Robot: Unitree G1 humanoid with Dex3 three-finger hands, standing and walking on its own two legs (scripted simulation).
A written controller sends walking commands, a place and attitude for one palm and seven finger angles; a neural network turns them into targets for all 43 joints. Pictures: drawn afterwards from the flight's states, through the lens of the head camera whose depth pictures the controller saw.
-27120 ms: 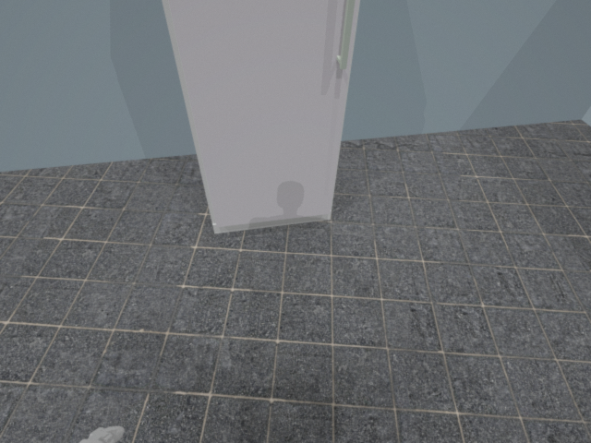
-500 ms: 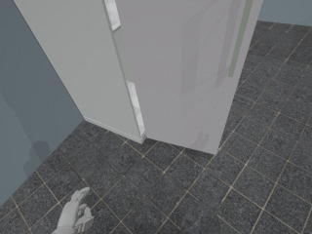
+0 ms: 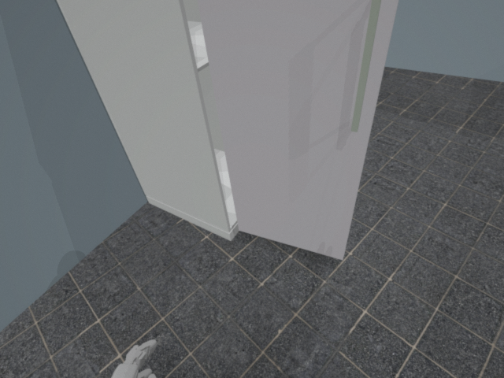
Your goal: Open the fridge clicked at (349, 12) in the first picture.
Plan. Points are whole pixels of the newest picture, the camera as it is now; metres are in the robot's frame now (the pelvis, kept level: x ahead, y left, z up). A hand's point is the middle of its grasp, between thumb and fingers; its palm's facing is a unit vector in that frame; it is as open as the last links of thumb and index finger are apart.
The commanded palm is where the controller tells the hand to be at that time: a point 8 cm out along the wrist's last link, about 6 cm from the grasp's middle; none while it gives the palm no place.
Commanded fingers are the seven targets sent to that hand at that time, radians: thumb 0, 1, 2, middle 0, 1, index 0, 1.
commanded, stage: stop stepping back and stand still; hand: right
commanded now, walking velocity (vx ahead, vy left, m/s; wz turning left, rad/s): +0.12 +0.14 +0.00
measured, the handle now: (366, 64) +0.77 -0.21 +0.18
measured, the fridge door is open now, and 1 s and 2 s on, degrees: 81 81 81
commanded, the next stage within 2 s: let the arm hang, fingers relaxed in 1.06 s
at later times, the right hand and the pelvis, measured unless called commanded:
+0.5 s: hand out of the picture +0.22 -0.30 +0.16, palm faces +0.46 +0.81 -0.38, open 7.4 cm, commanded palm +0.15 -0.33 +0.17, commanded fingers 0.00 -0.90 -0.90 0.20 0.30 0.20 0.30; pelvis +0.01 -0.03 -0.01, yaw -1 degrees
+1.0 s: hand out of the picture +0.21 -0.28 +0.15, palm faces +0.46 +0.78 -0.42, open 7.4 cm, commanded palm +0.15 -0.32 +0.17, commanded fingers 0.00 -0.90 -0.90 0.20 0.30 0.20 0.30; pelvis +0.02 -0.01 +0.00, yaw -2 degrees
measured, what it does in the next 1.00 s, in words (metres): steps on the spot: left foot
